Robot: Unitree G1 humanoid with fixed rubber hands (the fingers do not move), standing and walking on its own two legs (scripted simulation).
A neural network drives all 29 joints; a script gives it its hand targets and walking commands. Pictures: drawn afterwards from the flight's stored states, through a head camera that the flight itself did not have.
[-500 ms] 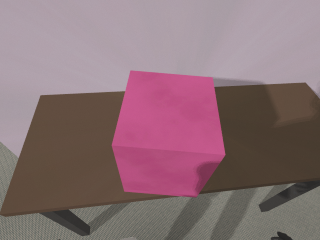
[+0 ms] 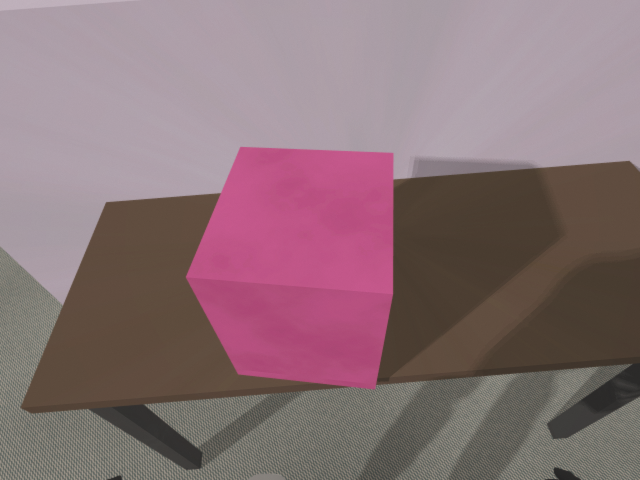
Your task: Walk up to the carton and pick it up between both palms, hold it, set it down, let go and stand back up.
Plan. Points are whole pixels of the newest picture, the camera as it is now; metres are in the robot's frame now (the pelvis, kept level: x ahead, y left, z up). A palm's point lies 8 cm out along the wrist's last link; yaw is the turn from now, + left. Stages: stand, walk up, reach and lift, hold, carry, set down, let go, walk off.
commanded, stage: walk up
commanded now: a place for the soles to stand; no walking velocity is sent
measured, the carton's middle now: (309, 272) +0.38 +0.04 +0.04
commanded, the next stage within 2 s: none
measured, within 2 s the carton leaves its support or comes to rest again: neither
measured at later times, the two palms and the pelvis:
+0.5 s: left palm out of the picture +0.03 +0.33 -0.11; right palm out of the picture +0.07 -0.28 -0.09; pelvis -0.04 +0.02 +0.00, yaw +3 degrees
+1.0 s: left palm out of the picture +0.02 +0.33 -0.11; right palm out of the picture +0.09 -0.28 -0.10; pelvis -0.03 +0.02 +0.00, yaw +5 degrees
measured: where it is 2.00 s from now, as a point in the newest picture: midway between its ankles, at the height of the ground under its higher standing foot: outside the picture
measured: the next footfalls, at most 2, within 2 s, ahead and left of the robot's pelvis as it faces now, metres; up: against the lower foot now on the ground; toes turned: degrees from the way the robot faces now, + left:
left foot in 0.22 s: +0.05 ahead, +0.15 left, +0.00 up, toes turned +3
left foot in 0.82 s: +0.03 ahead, +0.15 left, +0.00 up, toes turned +4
